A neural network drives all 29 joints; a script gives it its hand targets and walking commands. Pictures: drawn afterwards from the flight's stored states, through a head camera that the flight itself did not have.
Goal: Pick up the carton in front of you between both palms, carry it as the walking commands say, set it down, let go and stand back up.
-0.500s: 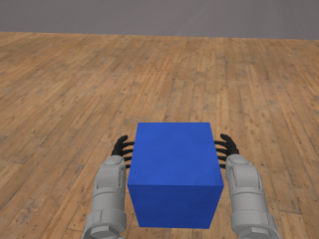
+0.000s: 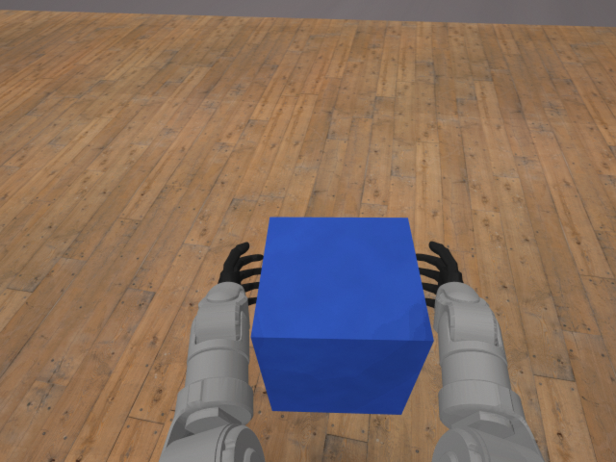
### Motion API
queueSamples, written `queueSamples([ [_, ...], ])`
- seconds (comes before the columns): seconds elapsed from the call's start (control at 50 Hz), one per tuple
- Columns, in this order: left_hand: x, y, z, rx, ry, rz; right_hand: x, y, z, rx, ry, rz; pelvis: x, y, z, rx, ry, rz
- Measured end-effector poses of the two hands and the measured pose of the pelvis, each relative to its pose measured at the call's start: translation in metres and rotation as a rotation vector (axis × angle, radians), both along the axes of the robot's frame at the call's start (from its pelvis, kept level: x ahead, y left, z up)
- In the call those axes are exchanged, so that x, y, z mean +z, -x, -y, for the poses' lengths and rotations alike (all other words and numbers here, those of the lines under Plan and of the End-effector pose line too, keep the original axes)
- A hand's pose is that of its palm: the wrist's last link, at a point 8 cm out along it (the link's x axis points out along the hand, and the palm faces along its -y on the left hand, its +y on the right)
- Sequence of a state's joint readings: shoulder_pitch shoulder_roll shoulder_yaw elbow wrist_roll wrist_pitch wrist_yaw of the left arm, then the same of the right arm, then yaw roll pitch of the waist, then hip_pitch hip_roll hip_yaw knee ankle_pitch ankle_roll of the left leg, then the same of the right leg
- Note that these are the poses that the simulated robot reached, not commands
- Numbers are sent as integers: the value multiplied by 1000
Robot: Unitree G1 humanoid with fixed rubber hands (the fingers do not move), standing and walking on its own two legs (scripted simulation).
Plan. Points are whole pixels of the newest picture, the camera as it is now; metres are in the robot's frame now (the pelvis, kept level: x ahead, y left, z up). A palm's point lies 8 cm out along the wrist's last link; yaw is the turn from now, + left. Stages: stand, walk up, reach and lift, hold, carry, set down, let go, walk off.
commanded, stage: set down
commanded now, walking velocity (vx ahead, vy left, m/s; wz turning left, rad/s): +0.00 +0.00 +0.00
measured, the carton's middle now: (337, 318) +0.33 -0.01 -0.06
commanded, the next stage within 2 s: none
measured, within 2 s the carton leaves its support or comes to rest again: neither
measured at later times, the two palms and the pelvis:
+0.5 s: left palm (260, 319) +0.39 +0.13 -0.17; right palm (420, 328) +0.36 -0.16 -0.17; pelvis -0.04 +0.01 -0.09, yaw +0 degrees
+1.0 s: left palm (273, 327) +0.45 +0.13 -0.32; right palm (406, 346) +0.40 -0.17 -0.32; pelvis -0.06 +0.01 -0.22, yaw -1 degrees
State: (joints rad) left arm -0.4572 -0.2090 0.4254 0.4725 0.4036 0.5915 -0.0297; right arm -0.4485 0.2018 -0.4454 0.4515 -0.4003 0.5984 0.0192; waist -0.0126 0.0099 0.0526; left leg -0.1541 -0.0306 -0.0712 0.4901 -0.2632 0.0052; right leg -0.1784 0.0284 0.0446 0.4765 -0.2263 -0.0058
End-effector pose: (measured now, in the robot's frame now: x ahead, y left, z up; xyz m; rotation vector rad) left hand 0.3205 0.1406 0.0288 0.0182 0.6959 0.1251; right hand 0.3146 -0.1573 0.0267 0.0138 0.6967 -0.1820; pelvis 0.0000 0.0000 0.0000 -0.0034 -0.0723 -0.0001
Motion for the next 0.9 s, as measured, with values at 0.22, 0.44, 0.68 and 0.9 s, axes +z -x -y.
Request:
queueSamples([
  [0.22,-98,-29,2,-61,-23,-6,-96,-18,2,-18,35,-9,-22,21,-9,-9,-2,-282],
  [0.44,-187,-55,5,-56,29,51,-182,-37,5,-78,-8,53,-78,38,-12,0,4,-600],
  [0.68,-239,-90,8,-90,26,14,-235,-61,7,-114,-10,17,-133,50,-10,2,7,-744],
  [0.9,-316,-115,10,-139,11,18,-312,-74,8,-146,-9,19,-194,60,-10,1,12,-859],
])
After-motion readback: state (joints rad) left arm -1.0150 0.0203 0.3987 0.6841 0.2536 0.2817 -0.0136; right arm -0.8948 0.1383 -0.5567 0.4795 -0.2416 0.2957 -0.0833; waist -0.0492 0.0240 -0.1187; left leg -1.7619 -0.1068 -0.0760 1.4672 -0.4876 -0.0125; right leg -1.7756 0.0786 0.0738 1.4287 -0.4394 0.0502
